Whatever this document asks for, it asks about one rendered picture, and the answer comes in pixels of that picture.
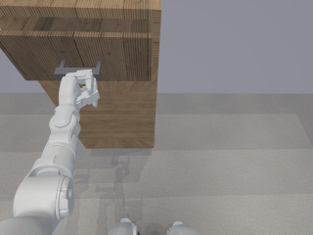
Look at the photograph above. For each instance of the left robot hand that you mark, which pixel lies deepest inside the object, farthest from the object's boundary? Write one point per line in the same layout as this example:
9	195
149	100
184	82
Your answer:
71	94

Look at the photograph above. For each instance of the left robot shin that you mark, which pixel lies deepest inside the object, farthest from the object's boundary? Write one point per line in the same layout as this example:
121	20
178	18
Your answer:
125	220

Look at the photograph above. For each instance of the handle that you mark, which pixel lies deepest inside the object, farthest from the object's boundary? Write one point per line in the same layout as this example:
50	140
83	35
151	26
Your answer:
62	70

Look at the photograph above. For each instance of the robot left forearm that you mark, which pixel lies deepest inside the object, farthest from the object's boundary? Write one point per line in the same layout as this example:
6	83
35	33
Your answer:
60	151

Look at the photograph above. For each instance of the cabinet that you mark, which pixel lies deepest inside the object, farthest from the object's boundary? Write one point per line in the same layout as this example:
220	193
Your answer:
125	116

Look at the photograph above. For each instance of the left robot upper arm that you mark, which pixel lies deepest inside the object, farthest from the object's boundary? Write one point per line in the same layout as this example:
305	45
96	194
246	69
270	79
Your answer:
42	202

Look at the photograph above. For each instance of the left robot thigh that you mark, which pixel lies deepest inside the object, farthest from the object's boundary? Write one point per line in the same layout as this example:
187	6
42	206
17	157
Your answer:
124	228

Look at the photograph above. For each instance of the drawer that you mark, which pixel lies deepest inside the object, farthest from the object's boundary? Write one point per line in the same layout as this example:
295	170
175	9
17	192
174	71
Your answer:
125	47

